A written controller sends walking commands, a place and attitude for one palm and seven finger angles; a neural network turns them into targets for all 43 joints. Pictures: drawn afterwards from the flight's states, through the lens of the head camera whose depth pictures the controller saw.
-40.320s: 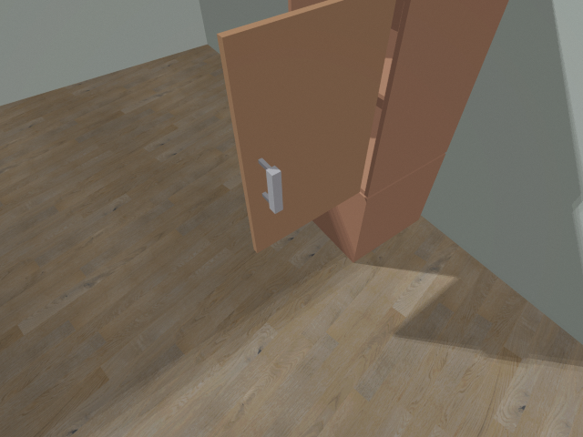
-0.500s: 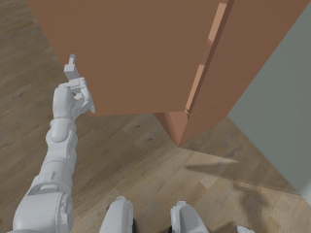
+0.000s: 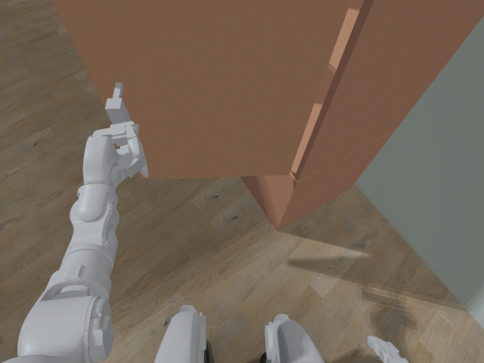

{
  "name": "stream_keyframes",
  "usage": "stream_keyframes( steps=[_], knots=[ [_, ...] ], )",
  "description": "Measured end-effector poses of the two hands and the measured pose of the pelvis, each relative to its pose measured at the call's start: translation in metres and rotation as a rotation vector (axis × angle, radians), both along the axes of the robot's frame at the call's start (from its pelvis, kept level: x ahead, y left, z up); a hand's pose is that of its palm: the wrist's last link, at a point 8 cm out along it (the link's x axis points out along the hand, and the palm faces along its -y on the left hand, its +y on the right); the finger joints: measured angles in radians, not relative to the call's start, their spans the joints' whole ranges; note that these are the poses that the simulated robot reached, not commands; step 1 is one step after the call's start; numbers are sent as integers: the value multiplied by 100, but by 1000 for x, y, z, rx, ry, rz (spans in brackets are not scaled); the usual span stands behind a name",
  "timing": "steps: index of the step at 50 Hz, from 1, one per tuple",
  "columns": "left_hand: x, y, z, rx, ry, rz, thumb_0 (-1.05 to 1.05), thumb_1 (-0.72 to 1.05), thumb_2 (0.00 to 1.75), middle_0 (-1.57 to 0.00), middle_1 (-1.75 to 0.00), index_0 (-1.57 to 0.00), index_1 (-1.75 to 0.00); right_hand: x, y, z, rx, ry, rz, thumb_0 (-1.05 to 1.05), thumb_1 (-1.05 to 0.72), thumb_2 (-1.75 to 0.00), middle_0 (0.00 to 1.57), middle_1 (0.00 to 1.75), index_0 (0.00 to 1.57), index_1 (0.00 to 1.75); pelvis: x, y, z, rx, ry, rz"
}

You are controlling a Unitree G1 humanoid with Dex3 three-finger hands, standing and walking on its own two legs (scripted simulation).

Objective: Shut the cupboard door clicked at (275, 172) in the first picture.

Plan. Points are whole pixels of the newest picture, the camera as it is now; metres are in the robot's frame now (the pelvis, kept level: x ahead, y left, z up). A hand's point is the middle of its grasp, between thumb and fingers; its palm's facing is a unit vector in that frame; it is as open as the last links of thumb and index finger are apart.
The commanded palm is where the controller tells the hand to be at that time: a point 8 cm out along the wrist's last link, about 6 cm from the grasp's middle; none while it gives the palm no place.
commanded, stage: push the door shut along its arc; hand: left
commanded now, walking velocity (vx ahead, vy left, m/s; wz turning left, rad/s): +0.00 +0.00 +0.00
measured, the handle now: (126, 119) +0.53 +0.21 +0.04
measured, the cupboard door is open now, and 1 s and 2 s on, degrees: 63 46 42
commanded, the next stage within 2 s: pull the fist back off the door in 1.30 s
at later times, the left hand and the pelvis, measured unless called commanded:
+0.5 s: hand (146, 129) +0.50 +0.17 +0.05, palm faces -0.11 -0.99 -0.05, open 3.1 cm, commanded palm +0.49 +0.20 +0.04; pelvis -0.01 +0.01 -0.02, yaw -1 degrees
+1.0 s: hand (165, 103) +0.56 +0.14 +0.05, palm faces -0.24 -0.97 -0.03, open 3.1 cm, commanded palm +0.57 +0.16 +0.04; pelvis -0.01 +0.02 -0.04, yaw -3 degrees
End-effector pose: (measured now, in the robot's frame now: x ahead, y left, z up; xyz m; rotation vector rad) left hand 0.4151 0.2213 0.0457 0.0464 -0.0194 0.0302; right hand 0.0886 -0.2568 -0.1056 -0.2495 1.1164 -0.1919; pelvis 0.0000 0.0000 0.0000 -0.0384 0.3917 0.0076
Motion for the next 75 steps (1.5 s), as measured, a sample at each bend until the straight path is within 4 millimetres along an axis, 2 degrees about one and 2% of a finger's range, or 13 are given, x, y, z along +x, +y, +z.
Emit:
stream_keyframes(
  steps=[7,22,31,39,61,71,75],
  knots=[
    [20,1,5,-3,-4,-48,2,90,90,-131,-150,-130,-150,-10,-2,-7,-7,28,-12,0,-90,-90,20,30,20,30,-3,1,-6,-7,16,2],
    [58,4,3,-6,22,-117,2,90,90,-132,-149,-131,-150,-72,-3,-15,-28,173,-83,0,-90,-90,20,30,20,30,-9,5,-18,-27,59,0],
    [83,-4,3,-15,35,-174,2,90,90,-131,-149,-130,-150,-99,1,-13,-44,225,-117,0,-90,-90,20,30,20,30,-11,11,-23,-40,86,-7],
    [106,-5,3,-1,41,-204,2,90,90,-130,-149,-130,-150,-112,7,-14,-49,250,-137,0,-90,-90,20,30,20,30,-12,14,-30,-52,115,-12],
    [165,-42,6,-4,64,-320,2,90,90,-130,-149,-130,-150,-140,21,-20,-51,314,-201,0,-90,-90,20,30,20,30,-9,16,-45,-65,184,-33],
    [185,-50,6,5,75,-353,-1,88,92,-130,-149,-130,-150,-154,23,-23,-55,369,-225,0,-90,-90,20,30,20,30,-7,13,-52,-65,212,-39],
    [187,-45,0,-122,56,-145,0,83,90,-130,-149,-130,-150,-155,26,-23,-38,387,-193,0,-90,-90,20,30,20,30,-6,11,-53,-67,223,-44]
  ],
)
